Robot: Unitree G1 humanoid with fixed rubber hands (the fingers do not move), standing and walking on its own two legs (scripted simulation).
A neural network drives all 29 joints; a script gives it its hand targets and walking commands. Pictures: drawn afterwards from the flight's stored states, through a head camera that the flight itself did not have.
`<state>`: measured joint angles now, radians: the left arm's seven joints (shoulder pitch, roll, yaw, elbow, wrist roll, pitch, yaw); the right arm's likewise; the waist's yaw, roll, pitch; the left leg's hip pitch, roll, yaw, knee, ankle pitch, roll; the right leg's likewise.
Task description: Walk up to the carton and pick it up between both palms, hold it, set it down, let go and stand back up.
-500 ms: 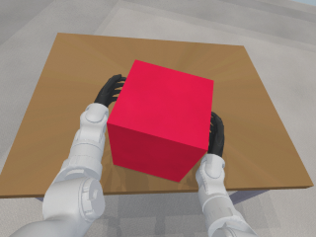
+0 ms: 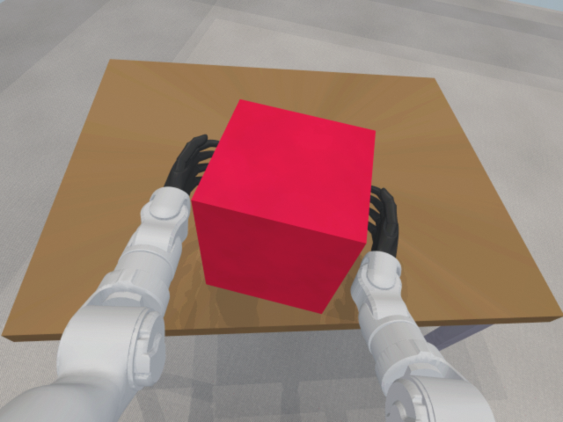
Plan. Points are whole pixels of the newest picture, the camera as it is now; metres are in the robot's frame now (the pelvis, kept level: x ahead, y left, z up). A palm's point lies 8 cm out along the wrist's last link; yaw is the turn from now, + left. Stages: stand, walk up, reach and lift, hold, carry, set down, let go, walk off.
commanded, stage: set down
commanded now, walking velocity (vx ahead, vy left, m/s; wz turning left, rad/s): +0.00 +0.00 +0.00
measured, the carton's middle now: (283, 214) +0.43 -0.04 +0.00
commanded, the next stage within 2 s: none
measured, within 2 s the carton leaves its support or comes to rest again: neither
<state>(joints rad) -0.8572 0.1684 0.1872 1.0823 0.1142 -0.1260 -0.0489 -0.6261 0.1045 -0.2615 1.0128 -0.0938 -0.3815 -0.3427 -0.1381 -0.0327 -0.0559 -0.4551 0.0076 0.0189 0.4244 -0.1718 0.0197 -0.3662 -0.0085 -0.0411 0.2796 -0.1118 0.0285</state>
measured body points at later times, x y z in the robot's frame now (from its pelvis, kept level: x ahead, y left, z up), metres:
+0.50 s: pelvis -0.02 +0.00 -0.01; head +0.03 +0.03 +0.44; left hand +0.44 +0.14 +0.07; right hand +0.36 -0.19 +0.05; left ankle +0.01 +0.09 -0.74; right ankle +0.00 -0.14 -0.74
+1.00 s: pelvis -0.03 +0.00 -0.01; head +0.00 +0.03 +0.44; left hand +0.39 +0.16 +0.03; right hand +0.28 -0.19 +0.01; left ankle +0.01 +0.09 -0.74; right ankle +0.00 -0.14 -0.74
